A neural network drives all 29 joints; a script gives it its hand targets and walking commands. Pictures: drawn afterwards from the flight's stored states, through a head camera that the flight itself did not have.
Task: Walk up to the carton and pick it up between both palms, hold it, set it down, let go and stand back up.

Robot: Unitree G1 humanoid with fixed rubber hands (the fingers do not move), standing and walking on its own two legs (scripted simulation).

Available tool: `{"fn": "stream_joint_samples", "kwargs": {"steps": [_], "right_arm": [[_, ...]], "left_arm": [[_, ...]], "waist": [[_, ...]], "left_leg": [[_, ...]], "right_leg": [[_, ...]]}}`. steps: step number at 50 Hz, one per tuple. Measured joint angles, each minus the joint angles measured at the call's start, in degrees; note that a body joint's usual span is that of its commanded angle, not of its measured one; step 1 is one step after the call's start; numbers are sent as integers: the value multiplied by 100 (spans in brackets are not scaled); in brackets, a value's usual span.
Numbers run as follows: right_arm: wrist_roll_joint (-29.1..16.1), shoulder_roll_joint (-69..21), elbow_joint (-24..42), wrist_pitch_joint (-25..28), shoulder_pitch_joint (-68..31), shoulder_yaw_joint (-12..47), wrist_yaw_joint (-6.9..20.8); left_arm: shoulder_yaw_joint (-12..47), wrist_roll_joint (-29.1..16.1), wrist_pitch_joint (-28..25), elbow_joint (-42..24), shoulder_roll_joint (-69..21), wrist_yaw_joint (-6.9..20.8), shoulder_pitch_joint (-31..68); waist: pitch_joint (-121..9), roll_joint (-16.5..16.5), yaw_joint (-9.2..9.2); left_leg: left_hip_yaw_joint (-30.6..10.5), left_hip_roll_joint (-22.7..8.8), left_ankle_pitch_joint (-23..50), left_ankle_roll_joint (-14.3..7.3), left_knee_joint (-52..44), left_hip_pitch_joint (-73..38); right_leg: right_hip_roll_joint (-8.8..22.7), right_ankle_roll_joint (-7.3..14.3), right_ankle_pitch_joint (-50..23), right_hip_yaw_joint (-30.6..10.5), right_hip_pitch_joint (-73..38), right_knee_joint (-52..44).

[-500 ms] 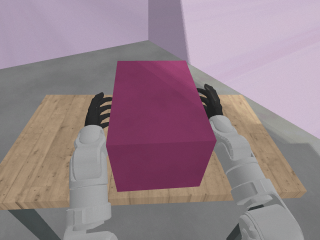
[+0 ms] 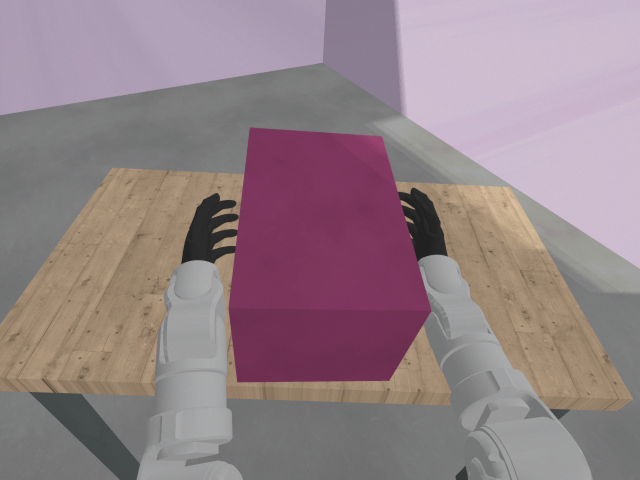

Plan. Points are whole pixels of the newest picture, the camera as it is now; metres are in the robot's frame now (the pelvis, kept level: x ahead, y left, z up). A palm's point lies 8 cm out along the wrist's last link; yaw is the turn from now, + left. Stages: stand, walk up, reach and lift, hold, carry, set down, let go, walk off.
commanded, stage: set down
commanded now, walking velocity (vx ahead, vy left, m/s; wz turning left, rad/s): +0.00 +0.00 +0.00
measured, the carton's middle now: (316, 248) +0.40 +0.02 +0.11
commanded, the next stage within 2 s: none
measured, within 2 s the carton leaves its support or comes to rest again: neither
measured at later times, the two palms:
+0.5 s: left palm (212, 263) +0.37 +0.15 +0.11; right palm (422, 240) +0.41 -0.12 +0.12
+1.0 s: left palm (223, 276) +0.38 +0.14 +0.07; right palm (419, 243) +0.43 -0.13 +0.09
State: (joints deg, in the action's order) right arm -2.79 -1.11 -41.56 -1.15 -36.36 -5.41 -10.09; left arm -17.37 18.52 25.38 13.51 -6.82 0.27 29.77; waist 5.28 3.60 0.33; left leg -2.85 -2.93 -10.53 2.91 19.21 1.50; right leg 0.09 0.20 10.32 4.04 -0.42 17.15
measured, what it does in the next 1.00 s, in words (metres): stands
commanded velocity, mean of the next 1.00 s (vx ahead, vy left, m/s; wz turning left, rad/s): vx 0.00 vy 0.00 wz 0.00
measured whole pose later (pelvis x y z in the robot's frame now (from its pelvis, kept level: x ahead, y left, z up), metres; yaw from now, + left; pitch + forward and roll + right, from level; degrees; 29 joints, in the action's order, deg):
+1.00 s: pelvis +0.01 -0.02 +0.00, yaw -1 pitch +4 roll -1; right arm 4.2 2.5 -61.5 9.5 -46.3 -12.0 -5.6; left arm -22.6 17.8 9.6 34.0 -9.2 -6.7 35.1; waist -1.3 1.5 -4.7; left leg -2.4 -5.1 -8.7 4.6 17.7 13.5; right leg -2.1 2.0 8.4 3.6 12.3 16.2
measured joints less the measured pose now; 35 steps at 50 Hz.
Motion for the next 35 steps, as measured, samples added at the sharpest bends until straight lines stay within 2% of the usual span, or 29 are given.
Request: {"fn": "stream_joint_samples", "kwargs": {"steps": [8,20,27,35], "right_arm": [[-247,149,-32,240,-3,224,-35],[-175,306,-750,393,-437,94,125],[-30,333,-1140,566,-551,8,231],[111,319,-1322,757,-563,-87,286]], "left_arm": [[256,-305,-309,91,78,-347,-153],[49,-146,-536,691,-65,-516,134],[-123,-47,-670,884,-199,-555,145],[-176,-106,-913,1059,-240,-624,99]], "waist": [[-26,-29,-49],[-277,-99,-121],[-293,-116,-234],[-381,-165,-334]], "left_leg": [[-100,-37,-40,33,136,325],[-11,-53,-16,34,34,452],[68,-95,10,57,-54,459],[50,-154,48,107,-56,727]], "right_leg": [[-45,29,-8,94,228,-4],[-57,32,-58,9,398,-94],[-94,56,-82,-66,465,-125],[-154,105,-118,-51,733,-126]]}}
